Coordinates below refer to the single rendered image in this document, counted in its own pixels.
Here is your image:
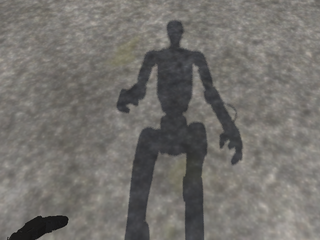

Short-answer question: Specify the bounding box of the robot left hand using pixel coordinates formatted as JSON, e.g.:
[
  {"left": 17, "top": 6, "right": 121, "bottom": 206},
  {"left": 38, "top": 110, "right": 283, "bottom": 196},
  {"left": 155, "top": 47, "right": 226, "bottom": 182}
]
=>
[{"left": 7, "top": 215, "right": 69, "bottom": 240}]

